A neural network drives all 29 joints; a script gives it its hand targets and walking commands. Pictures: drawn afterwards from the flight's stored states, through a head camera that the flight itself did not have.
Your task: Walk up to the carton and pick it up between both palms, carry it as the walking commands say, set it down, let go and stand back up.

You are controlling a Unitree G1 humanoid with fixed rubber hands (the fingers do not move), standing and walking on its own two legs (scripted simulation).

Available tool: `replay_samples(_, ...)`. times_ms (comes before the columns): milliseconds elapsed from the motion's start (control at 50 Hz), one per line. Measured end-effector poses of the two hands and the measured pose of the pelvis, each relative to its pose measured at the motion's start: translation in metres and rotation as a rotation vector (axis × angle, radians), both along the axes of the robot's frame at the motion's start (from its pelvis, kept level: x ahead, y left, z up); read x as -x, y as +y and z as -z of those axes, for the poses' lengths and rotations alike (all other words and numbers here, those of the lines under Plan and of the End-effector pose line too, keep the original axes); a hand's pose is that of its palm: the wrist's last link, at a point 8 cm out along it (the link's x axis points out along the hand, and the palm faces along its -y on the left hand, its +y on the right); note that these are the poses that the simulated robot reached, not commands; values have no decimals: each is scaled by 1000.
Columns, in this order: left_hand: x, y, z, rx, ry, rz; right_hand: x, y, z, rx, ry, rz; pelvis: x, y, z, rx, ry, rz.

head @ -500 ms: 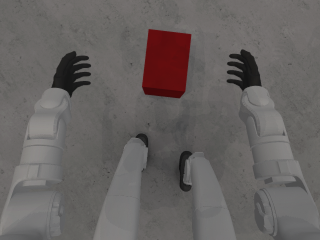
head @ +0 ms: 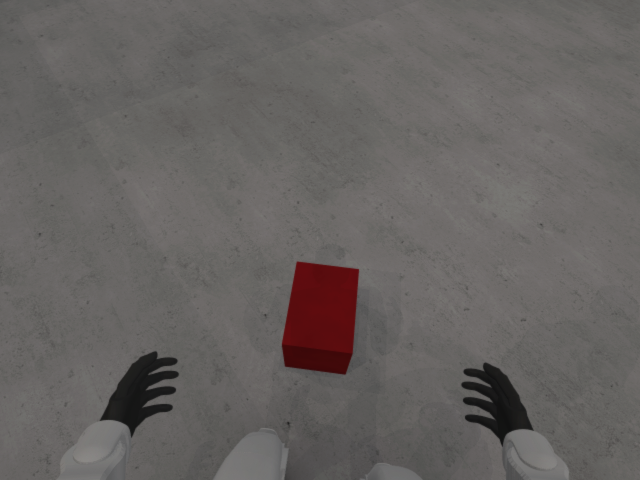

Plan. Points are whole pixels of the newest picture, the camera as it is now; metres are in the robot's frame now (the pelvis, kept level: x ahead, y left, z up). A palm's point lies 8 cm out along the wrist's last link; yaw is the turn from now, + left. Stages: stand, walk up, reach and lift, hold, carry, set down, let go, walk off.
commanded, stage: let go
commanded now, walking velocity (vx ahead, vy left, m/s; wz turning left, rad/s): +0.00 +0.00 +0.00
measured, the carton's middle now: (321, 318) +0.56 +0.05 -0.65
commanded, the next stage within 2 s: stand in 0.54 s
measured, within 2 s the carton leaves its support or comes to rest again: neither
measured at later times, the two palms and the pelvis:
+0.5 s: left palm (120, 406) +0.17 +0.27 -0.05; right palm (516, 420) +0.22 -0.22 -0.06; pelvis +0.03 +0.00 +0.01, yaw +0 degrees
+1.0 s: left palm (120, 427) +0.16 +0.27 -0.09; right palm (528, 396) +0.25 -0.23 -0.05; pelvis +0.07 +0.00 +0.01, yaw +1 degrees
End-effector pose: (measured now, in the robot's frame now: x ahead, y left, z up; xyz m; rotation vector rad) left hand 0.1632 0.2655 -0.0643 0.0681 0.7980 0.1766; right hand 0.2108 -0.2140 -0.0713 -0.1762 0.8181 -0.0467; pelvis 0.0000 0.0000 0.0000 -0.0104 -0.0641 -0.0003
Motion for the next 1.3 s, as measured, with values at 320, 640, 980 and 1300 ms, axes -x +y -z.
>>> replay_samples(320, -12, -4, -14, 5, -11, 3, -1, -8, -7, 0, 18, 13, -29, -2, -10, -7, -47, -5)
replay_samples(640, -5, 11, -1, -48, 55, -70, -9, -7, -8, 0, 5, 27, -42, 3, -11, -10, -17, -10)
replay_samples(980, 7, 8, 22, -75, 128, -112, -37, -18, -17, 17, -79, 29, -71, -5, -10, -21, 26, -11)
replay_samples(1300, 27, 11, 28, -72, 151, -126, -26, -17, -19, 28, -84, 39, -61, -2, -11, -17, 12, -11)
